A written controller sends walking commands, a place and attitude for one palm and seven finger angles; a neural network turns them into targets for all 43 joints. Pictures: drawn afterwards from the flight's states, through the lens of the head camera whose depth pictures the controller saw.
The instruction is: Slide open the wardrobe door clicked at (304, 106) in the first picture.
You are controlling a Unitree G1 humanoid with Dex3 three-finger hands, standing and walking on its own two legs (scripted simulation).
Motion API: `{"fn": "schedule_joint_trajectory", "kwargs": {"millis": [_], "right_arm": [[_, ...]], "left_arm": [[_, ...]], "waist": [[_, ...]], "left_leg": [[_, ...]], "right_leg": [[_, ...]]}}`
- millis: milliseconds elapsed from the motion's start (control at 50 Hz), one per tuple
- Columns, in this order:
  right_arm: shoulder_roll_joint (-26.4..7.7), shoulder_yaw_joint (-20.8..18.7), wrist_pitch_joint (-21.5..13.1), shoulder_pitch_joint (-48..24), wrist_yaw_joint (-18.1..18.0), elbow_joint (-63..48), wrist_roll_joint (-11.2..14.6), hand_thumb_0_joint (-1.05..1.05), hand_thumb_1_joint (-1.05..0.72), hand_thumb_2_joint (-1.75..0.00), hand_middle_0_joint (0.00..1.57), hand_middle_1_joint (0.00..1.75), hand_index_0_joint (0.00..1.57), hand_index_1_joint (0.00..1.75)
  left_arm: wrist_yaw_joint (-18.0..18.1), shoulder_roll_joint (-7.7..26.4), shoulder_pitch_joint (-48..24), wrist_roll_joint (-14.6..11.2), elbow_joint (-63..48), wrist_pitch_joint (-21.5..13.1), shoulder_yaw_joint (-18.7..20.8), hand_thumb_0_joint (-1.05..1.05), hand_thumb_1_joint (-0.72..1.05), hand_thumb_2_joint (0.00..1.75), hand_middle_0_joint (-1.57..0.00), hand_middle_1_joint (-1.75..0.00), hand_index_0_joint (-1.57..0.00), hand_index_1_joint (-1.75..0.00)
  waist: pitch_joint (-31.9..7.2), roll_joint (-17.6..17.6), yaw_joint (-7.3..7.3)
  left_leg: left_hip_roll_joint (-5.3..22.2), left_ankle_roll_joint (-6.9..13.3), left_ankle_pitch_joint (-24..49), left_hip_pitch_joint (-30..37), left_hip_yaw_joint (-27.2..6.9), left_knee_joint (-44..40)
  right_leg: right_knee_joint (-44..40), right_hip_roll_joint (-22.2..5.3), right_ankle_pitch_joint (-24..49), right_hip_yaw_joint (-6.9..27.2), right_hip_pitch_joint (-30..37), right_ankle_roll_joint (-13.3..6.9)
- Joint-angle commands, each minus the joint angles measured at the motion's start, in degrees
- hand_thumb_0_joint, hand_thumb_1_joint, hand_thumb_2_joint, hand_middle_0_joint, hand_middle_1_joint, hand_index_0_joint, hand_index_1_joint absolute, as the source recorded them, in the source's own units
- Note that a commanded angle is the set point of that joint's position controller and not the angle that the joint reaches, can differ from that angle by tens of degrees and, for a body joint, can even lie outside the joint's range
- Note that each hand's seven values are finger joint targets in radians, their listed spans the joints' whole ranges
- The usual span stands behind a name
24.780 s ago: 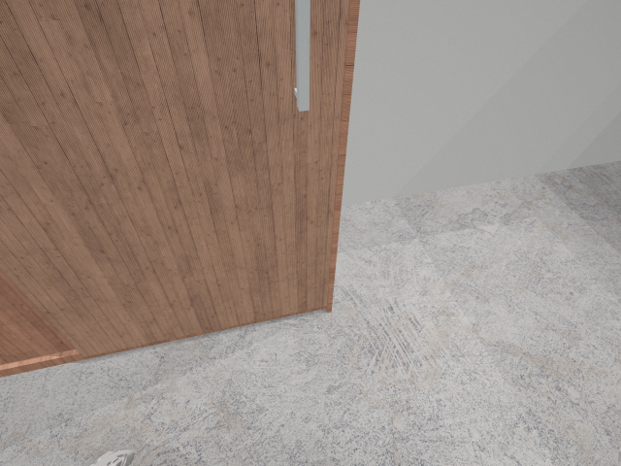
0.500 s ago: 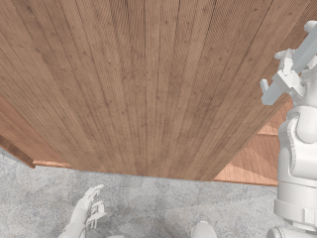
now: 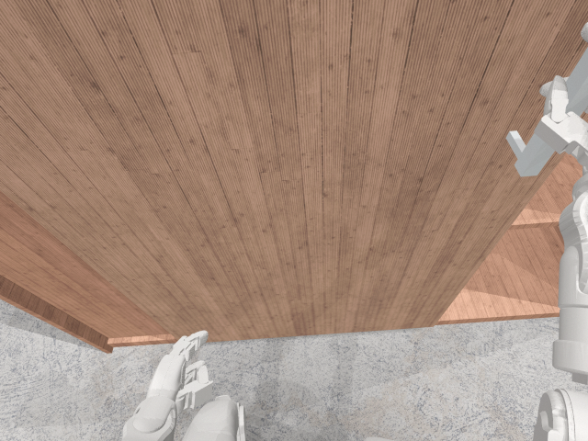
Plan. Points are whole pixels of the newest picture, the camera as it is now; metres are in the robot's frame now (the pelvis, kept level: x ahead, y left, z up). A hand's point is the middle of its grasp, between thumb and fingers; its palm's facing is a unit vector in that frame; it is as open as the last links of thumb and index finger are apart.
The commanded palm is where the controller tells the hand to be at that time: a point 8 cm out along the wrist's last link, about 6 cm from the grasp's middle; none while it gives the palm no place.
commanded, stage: stop walking and hold the door there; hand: right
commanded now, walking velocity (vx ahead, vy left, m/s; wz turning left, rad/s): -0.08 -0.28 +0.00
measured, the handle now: (578, 60) +0.43 -0.33 +0.24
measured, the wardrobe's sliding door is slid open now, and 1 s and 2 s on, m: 0.55 0.55 0.55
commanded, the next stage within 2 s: none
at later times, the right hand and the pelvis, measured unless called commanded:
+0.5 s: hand (557, 110) +0.39 -0.30 +0.21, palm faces +0.56 +0.81 -0.18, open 7.1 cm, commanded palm +0.35 -0.34 +0.17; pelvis -0.01 +0.02 -0.02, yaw +2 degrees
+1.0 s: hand (562, 112) +0.38 -0.30 +0.21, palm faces +0.42 +0.89 -0.16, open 7.0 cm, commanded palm +0.34 -0.34 +0.17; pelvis -0.07 -0.03 -0.01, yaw +8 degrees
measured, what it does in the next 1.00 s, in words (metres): steps on the spot: left foot, then right foot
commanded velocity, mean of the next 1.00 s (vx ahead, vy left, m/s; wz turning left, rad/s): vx -0.03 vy -0.09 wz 0.00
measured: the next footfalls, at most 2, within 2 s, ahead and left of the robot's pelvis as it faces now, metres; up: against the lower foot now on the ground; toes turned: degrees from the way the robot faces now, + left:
left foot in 0.10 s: +0.11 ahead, +0.18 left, +0.00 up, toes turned +8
right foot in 0.52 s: +0.04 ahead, -0.13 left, +0.00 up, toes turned +2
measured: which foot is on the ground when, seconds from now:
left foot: up 0.00-0.08, down 0.10-0.52, up 0.54-0.72, down 0.74-1.00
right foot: down 0.00-0.10, up 0.12-0.50, down 0.52-1.00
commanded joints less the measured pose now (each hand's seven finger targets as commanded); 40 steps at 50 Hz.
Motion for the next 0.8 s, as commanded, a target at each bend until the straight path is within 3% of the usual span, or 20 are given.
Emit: {"fn": "schedule_joint_trajectory", "kwargs": {"millis": [0, 40, 60, 80, 100, 120, 140, 160, 220, 300, 380, 440, 460, 500, 520, 540, 600, 680, 740, 780], "right_arm": [[-13.77, -4.19, -5.14, -16.34, 1.00, -7.12, -1.05, 0.00, -0.90, -0.90, 0.45, 1.40, 0.45, 1.40], [-18.63, -8.21, -5.53, -14.31, 0.49, -3.89, -1.73, 0.00, -0.90, -0.90, 0.45, 1.40, 0.45, 1.40], [-22.00, -10.25, -5.74, -13.79, 0.22, -1.81, -2.35, 0.00, -0.90, -0.90, 0.45, 1.40, 0.45, 1.40], [-28.18, -14.70, -5.69, -11.86, -0.28, 0.44, -3.04, 0.00, -0.90, -0.90, 0.45, 1.40, 0.45, 1.40], [-29.87, -16.88, -3.99, -7.85, -0.62, 5.99, -2.94, 0.00, -0.90, -0.90, 0.45, 1.40, 0.45, 1.40], [-33.38, -20.79, -3.68, -8.23, -1.14, 5.86, -2.94, 0.00, -0.90, -0.90, 0.45, 1.40, 0.45, 1.40], [-38.15, -26.14, -4.75, -10.56, -1.74, 3.92, -1.98, 0.00, -0.90, -0.90, 0.45, 1.40, 0.45, 1.40], [-30.26, -20.98, -5.54, -12.67, -1.45, 1.98, -1.04, 0.00, -0.90, -0.90, 0.45, 1.40, 0.45, 1.40], [-32.11, -25.78, -6.36, -4.49, -1.64, 13.20, -1.98, 0.00, -0.90, -0.90, 0.45, 1.40, 0.45, 1.40], [-32.27, -22.57, -7.49, -11.07, -1.21, 9.86, -2.18, 0.00, -0.90, -0.90, 0.45, 1.40, 0.45, 1.40], [-30.77, -21.10, -7.78, -11.86, -1.75, 10.00, -2.91, 0.00, -0.90, -0.90, 0.45, 1.40, 0.45, 1.40], [-29.19, -19.03, -8.66, -13.65, -2.06, 8.38, -3.01, 0.00, -0.90, -0.90, 0.45, 1.40, 0.45, 1.40], [-27.84, -17.37, -9.25, -14.55, -1.84, 7.04, -2.96, 0.00, -0.90, -0.90, 0.45, 1.40, 0.45, 1.40], [-25.72, -15.05, -10.28, -16.37, -1.62, 4.60, -2.39, 0.00, -0.90, -0.90, 0.45, 1.40, 0.45, 1.40], [-23.72, -12.83, -9.92, -17.25, -1.39, 5.46, -2.58, 0.00, -0.90, -0.90, 0.45, 1.40, 0.45, 1.40], [-18.24, -7.89, -9.45, -15.89, -0.54, 7.22, -3.32, 0.00, -0.90, -0.90, 0.45, 1.40, 0.45, 1.40], [-24.14, -11.58, -8.67, -18.48, -1.31, 7.09, -3.10, 0.00, -0.90, -0.90, 0.45, 1.40, 0.45, 1.40], [-21.27, -8.71, -7.57, -19.76, -0.91, 9.83, -3.16, 0.00, -0.90, -0.90, 0.45, 1.40, 0.45, 1.40], [-28.06, -13.00, -7.25, -19.86, -1.39, 14.39, -4.15, 0.00, -0.90, -0.90, 0.45, 1.40, 0.45, 1.40], [-27.32, -13.11, -6.48, -20.69, -1.38, 16.97, -3.46, 0.00, -0.90, -0.90, 0.45, 1.40, 0.45, 1.40]], "left_arm": [[1.99, 14.16, 1.65, -0.59, -6.06, -3.44, 3.97, 0.00, 0.90, 0.90, -0.20, -0.30, -0.20, -0.30], [1.97, 13.80, 1.67, -1.31, -5.89, -3.62, 3.34, 0.00, 0.90, 0.90, -0.20, -0.30, -0.20, -0.30], [2.16, 12.81, 1.55, -1.34, -5.56, -3.26, 3.03, 0.00, 0.90, 0.90, -0.20, -0.30, -0.20, -0.30], [2.86, 11.61, -0.91, -1.09, -6.86, -2.77, 2.46, 0.00, 0.90, 0.90, -0.20, -0.30, -0.20, -0.30], [3.55, 12.64, -1.73, -0.74, -6.78, -2.44, 2.04, 0.00, 0.90, 0.90, -0.20, -0.30, -0.20, -0.30], [3.77, 13.00, -1.40, -0.30, -5.45, -2.40, 2.02, 0.00, 0.90, 0.90, -0.20, -0.30, -0.20, -0.30], [3.47, 15.48, 0.89, -0.94, -4.42, -2.93, 3.37, 0.00, 0.90, 0.90, -0.20, -0.30, -0.20, -0.30], [3.43, 15.40, -0.67, -1.05, -4.00, -3.57, 3.68, 0.00, 0.90, 0.90, -0.20, -0.30, -0.20, -0.30], [3.56, 15.86, -0.70, -0.59, -2.08, -3.20, 3.54, 0.00, 0.90, 0.90, -0.20, -0.30, -0.20, -0.30], [3.63, 17.14, 0.47, -0.63, -0.96, -3.58, 4.26, 0.00, 0.90, 0.90, -0.20, -0.30, -0.20, -0.30], [4.19, 17.25, 2.71, -0.44, -1.39, -4.17, 4.65, 0.00, 0.90, 0.90, -0.20, -0.30, -0.20, -0.30], [4.60, 17.66, 4.67, -0.30, -0.81, -3.85, 5.03, 0.00, 0.90, 0.90, -0.20, -0.30, -0.20, -0.30], [4.76, 18.32, 4.63, -0.40, -1.21, -3.84, 5.51, 0.00, 0.90, 0.90, -0.20, -0.30, -0.20, -0.30], [4.86, 20.40, 4.06, -1.17, -2.85, -3.52, 5.69, 0.00, 0.90, 0.90, -0.20, -0.30, -0.20, -0.30], [4.44, 18.63, 5.57, -1.37, -2.91, -3.56, 5.12, 0.00, 0.90, 0.90, -0.20, -0.30, -0.20, -0.30], [4.26, 17.05, 5.14, -0.61, -2.96, -3.66, 4.61, 0.00, 0.90, 0.90, -0.20, -0.30, -0.20, -0.30], [4.68, 18.26, 6.94, -0.82, -1.81, -4.27, 4.83, 0.00, 0.90, 0.90, -0.20, -0.30, -0.20, -0.30], [4.50, 18.11, 7.63, -0.48, -1.56, -4.94, 3.79, 0.00, 0.90, 0.90, -0.20, -0.30, -0.20, -0.30], [4.77, 17.77, 8.78, -0.11, -1.69, -3.98, 3.62, 0.00, 0.90, 0.90, -0.20, -0.30, -0.20, -0.30], [5.07, 16.86, 8.25, -1.06, -1.53, -3.92, 3.72, 0.00, 0.90, 0.90, -0.20, -0.30, -0.20, -0.30]], "waist": [[-22.76, -21.20, 6.03], [-23.56, -12.21, 5.06], [-24.25, -2.32, 5.47], [-24.58, 12.72, 4.46], [-23.23, 9.25, 3.66], [-20.70, 7.43, 4.65], [-25.64, 18.17, 4.22], [-27.29, 21.73, 4.65], [-26.04, 17.08, 4.72], [-25.19, 9.47, 5.26], [-25.26, 12.55, 4.45], [-25.05, 6.81, 6.13], [-23.66, 2.40, 6.23], [-20.09, -15.36, 4.89], [-20.17, -14.38, 5.00], [-17.95, -17.34, 5.91], [-18.90, -16.57, 5.68], [-20.78, -12.22, 6.13], [-23.75, 0.30, 7.49], [-25.66, 10.95, 6.54]], "left_leg": [[-6.27, -0.44, 3.04, 12.80, 8.32, -21.37], [-3.62, -0.20, 13.56, 22.76, 5.06, -33.95], [3.11, 1.77, 25.31, 28.49, -1.69, -35.96], [15.62, 6.61, 47.88, 36.22, -17.92, -34.80], [22.36, 9.02, 54.85, 32.77, -23.66, -35.95], [23.85, 8.92, 50.23, 28.91, -23.61, -37.76], [22.08, 9.06, 48.16, 33.45, -24.01, -35.22], [20.41, 9.30, 48.87, 36.42, -18.48, -31.74], [17.01, 8.70, 50.06, 32.88, -10.24, -31.30], [18.57, 8.99, 41.43, 26.94, -11.03, -34.45], [16.24, 9.21, 27.34, 23.99, -10.57, -36.33], [11.44, 6.58, 16.08, 19.81, -6.73, -34.80], [8.79, 5.32, 12.92, 17.32, -5.47, -32.11], [-0.92, 1.69, -1.59, 12.64, 0.83, -21.90], [-3.27, 2.35, -8.22, 12.72, -0.66, -15.78], [-3.02, 2.35, -9.29, 11.16, -0.73, -9.97], [-2.50, 1.77, -3.30, 12.23, -0.63, -14.59], [-2.66, 1.93, 3.73, 20.14, 0.58, -32.84], [8.66, 6.16, 32.01, 27.28, -9.96, -33.39], [11.24, 8.27, 35.27, 28.45, -12.17, -33.13]], "right_leg": [[-0.28, -0.32, 29.09, -5.59, 10.70, -8.09], [7.63, 2.77, 17.35, -4.58, 6.67, -5.81], [15.13, 6.02, 5.86, -3.83, 0.42, -4.66], [27.51, 12.43, -18.69, -2.56, -14.95, -3.42], [34.48, 13.39, -23.78, 4.85, -17.54, -3.85], [37.03, 11.66, -21.08, 7.01, -18.37, -3.25], [41.92, 12.51, -20.23, 9.28, -20.93, -2.40], [43.67, 12.77, -17.15, 11.62, -21.14, -2.25], [40.03, 13.51, -11.75, 8.18, -19.41, -1.71], [28.93, 13.79, -10.56, 4.92, -12.60, -2.07], [13.64, 14.15, -10.27, 2.56, -6.63, -3.24], [-1.45, 14.77, 2.28, -0.41, 2.72, -3.22], [-4.52, 11.76, 5.00, 0.84, 4.71, -3.65], [-10.16, -2.34, 15.27, 15.71, 0.96, -10.17], [-9.78, -2.99, 22.30, 15.13, -1.40, -11.87], [-11.18, -2.81, 18.83, 13.95, -4.36, -12.43], [-5.96, -0.25, 23.47, 8.21, -1.06, -11.60], [-2.20, 2.24, 18.08, 7.89, 0.07, -8.16], [5.56, 7.35, 12.12, 2.22, -5.87, -4.24], [10.01, 10.92, -3.07, 3.95, -8.23, -3.65]]}}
